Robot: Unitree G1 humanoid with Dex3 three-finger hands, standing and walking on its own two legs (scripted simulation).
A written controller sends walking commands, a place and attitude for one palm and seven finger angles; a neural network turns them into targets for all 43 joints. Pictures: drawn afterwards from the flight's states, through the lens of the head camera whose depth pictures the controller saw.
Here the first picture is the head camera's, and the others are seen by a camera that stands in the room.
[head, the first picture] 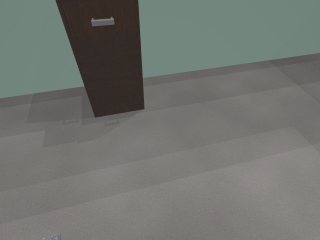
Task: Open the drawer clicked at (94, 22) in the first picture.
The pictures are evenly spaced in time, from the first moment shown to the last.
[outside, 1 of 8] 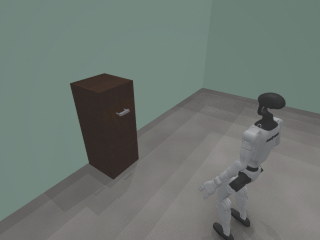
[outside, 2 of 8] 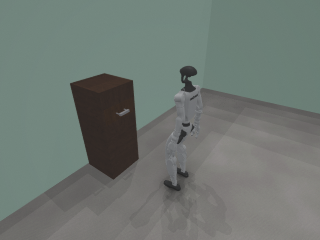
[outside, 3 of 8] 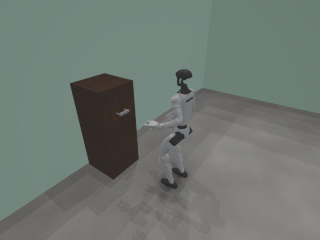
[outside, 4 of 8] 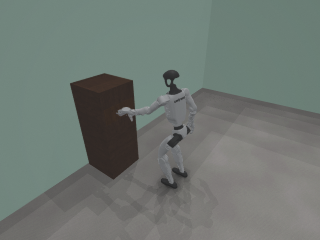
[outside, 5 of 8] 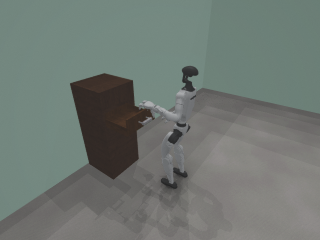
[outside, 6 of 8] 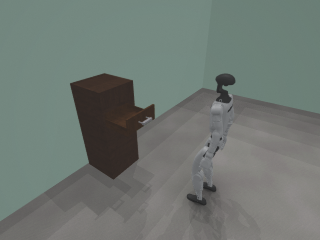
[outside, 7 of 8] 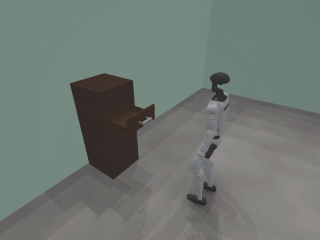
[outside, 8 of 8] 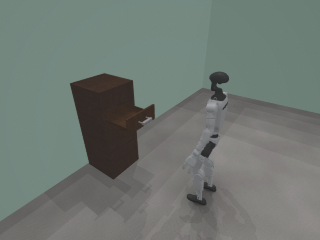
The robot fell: no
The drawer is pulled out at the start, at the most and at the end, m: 0.00 0.30 0.30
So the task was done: yes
